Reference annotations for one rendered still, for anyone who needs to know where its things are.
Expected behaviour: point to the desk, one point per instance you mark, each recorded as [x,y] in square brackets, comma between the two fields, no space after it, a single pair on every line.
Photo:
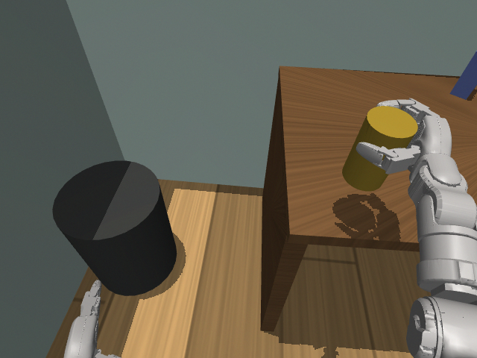
[318,114]

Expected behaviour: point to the left robot hand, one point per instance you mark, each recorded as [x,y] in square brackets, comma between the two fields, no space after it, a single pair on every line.
[82,340]

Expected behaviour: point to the right robot arm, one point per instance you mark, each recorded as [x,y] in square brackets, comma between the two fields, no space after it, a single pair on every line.
[444,325]

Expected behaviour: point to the right robot hand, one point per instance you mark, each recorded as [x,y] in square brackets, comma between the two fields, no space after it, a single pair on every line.
[433,136]

